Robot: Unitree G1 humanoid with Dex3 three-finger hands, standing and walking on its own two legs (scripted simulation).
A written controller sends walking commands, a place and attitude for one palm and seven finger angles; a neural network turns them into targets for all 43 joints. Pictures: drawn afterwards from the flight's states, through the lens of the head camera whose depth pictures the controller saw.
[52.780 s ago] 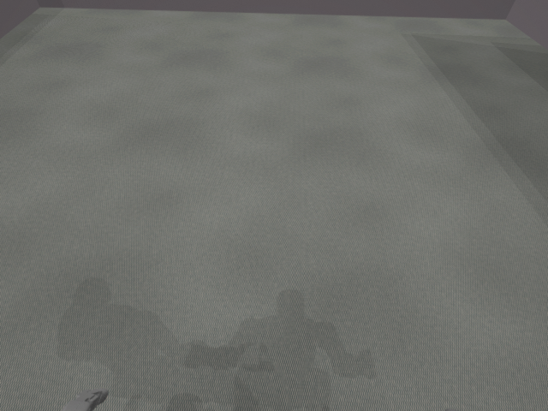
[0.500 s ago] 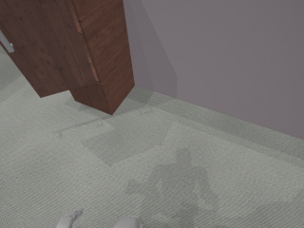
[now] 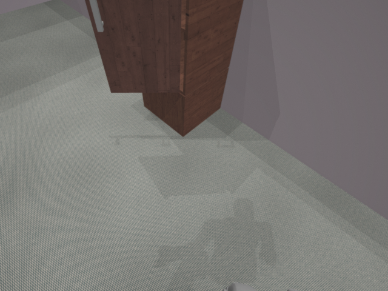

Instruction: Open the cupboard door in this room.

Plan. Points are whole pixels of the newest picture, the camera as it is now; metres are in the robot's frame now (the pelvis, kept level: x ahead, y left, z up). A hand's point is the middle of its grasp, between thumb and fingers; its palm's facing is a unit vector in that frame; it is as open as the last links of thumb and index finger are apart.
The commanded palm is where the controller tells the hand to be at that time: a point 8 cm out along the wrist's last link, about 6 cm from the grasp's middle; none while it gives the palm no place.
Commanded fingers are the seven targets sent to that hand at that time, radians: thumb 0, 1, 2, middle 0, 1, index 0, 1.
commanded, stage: turn to face it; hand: left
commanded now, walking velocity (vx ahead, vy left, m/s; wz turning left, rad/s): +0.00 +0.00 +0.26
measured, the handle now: (96, 9) +0.99 +0.44 +0.04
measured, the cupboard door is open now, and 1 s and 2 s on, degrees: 48 48 48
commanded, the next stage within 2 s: take the last steps up to it in 0.08 s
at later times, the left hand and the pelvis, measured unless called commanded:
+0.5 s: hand out of the picture -0.02 +0.18 -0.17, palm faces +0.24 -0.95 -0.20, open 7.3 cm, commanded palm none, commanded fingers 0.00 0.90 0.90 -0.20 -0.30 -0.20 -0.30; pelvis +0.02 +0.00 +0.01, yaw +9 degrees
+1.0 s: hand (108, 227) +0.27 +0.24 -0.16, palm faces +0.10 -0.98 -0.20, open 7.4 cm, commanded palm none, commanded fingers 0.00 0.90 0.90 -0.20 -0.30 -0.20 -0.30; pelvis +0.17 +0.04 -0.01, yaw +8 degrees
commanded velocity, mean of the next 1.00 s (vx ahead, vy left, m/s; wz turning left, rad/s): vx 0.25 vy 0.05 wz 0.08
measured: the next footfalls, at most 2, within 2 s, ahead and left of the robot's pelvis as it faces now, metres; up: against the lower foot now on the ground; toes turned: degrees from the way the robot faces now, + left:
right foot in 0.16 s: +0.04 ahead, -0.15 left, +0.00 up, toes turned -1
left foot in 0.56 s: +0.07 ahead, +0.14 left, +0.00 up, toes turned +15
